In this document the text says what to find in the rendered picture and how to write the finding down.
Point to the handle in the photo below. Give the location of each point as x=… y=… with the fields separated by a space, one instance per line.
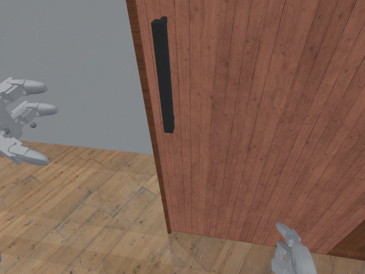
x=160 y=42

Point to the left robot hand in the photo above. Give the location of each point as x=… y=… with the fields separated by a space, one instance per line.
x=10 y=90

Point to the right robot hand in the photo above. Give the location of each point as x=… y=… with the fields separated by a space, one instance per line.
x=298 y=258

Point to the wardrobe door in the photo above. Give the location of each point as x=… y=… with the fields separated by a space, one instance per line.
x=355 y=240
x=269 y=105

